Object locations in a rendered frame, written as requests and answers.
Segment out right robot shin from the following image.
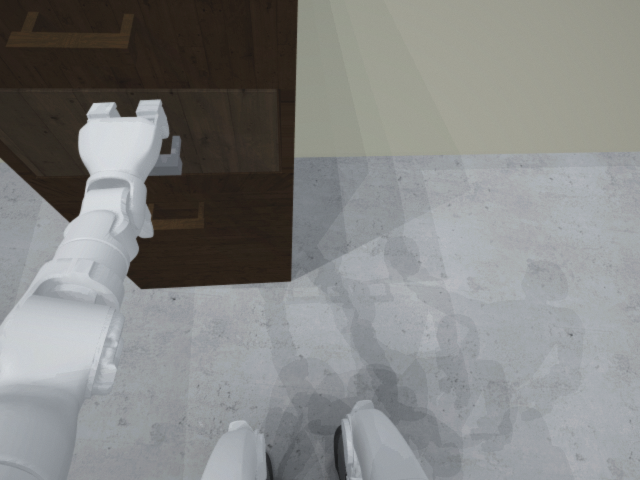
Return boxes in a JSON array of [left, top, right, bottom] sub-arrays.
[[344, 400, 374, 480]]

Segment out cabinet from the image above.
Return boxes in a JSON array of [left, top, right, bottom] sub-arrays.
[[0, 0, 298, 289]]

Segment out drawer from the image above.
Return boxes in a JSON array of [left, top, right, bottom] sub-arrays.
[[0, 88, 279, 176]]

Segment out robot right thigh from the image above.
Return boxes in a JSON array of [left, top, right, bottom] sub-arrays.
[[341, 409, 428, 480]]

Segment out left robot upper arm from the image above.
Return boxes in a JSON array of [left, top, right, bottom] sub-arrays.
[[0, 295, 125, 480]]

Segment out left robot forearm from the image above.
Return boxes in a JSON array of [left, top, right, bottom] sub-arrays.
[[0, 171, 147, 355]]

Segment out handle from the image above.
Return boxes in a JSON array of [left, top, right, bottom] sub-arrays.
[[151, 218, 207, 235], [148, 136, 182, 176], [6, 32, 138, 67]]

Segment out left robot hand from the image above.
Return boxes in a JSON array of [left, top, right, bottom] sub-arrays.
[[78, 99, 169, 238]]

